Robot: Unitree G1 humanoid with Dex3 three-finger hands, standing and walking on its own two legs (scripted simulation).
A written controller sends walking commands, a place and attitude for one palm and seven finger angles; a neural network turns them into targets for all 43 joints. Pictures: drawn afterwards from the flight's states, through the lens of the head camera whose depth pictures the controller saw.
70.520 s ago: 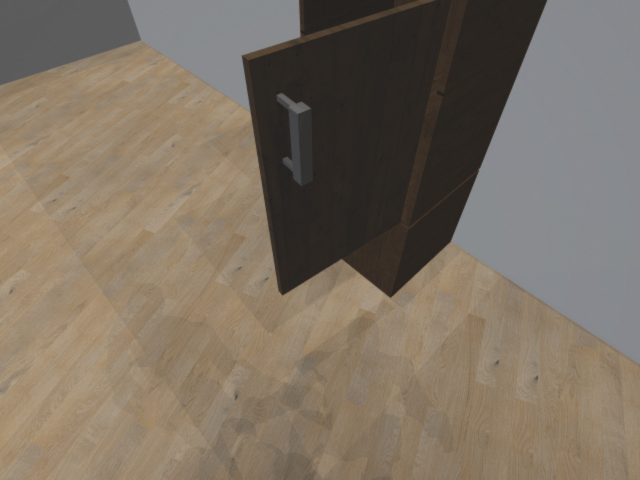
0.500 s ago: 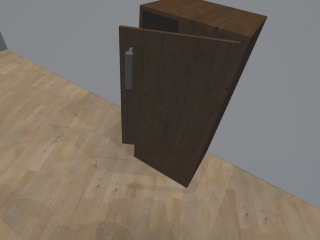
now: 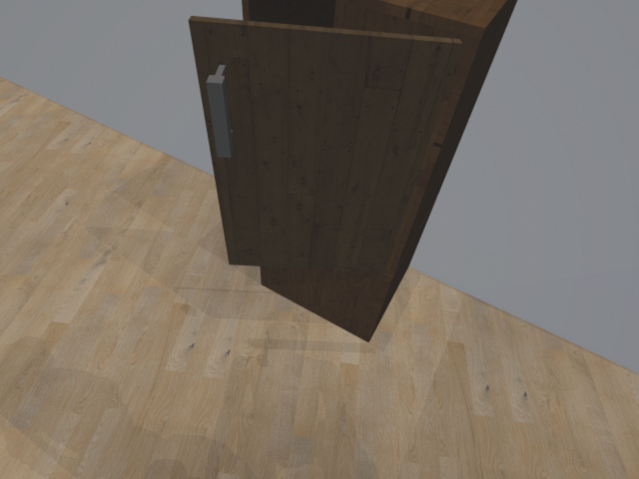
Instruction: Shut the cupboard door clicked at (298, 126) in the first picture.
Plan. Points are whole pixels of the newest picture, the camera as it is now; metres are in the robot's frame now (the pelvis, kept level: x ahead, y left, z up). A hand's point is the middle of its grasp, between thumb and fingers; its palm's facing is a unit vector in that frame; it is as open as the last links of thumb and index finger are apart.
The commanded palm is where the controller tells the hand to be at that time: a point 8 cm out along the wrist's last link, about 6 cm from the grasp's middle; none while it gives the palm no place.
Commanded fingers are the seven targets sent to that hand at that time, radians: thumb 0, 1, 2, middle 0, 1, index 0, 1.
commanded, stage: come to a stop and stand still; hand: left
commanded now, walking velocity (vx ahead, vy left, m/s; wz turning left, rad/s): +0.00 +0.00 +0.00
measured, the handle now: (223, 112) +0.64 +0.20 +0.12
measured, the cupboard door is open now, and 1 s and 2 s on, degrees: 29 29 29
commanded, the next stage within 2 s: look again from close up in 0.28 s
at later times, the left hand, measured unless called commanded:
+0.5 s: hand out of the picture -0.01 +0.16 -0.18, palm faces +0.03 -0.99 -0.16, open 7.4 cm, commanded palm none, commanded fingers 0.00 0.90 0.90 -0.20 -0.30 -0.20 -0.30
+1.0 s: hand out of the picture -0.03 +0.15 -0.17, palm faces +0.04 -0.99 -0.15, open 7.4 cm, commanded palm none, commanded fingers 0.00 0.90 0.90 -0.20 -0.30 -0.20 -0.30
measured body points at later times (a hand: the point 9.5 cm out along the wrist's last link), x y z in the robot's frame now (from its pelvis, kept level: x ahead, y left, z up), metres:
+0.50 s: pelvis +0.01 +0.00 +0.00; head +0.02 +0.01 +0.45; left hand -0.01 +0.21 -0.16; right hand +0.05 -0.23 -0.15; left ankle +0.02 +0.09 -0.74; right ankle -0.07 -0.11 -0.74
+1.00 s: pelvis +0.00 +0.00 +0.01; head +0.01 +0.01 +0.46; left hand -0.03 +0.21 -0.16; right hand -0.02 -0.21 -0.15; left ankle +0.02 +0.09 -0.74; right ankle -0.07 -0.11 -0.74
